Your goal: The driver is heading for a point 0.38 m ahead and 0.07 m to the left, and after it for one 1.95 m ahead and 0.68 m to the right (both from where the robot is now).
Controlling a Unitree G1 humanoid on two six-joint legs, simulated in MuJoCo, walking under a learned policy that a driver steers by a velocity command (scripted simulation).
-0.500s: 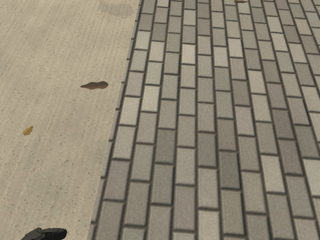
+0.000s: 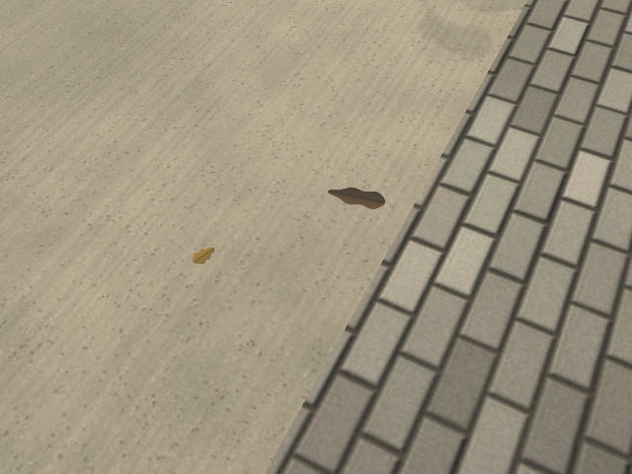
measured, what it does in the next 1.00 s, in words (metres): walks ahead, turning left: left foot, then right foot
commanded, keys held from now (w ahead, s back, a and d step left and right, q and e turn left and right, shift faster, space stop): q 0.54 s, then no key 0.28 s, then w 0.18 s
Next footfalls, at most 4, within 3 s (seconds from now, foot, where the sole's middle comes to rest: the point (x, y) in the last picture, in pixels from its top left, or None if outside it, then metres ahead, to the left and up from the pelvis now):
0.16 left None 0.18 0.14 -0.78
0.56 right None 0.20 -0.09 -0.78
0.92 left None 0.06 0.13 -0.78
1.28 right None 0.35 -0.03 -0.78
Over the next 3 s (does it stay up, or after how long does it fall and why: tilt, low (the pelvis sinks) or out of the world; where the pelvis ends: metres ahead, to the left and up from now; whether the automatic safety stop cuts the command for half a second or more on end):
stays up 0.64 0.10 0.00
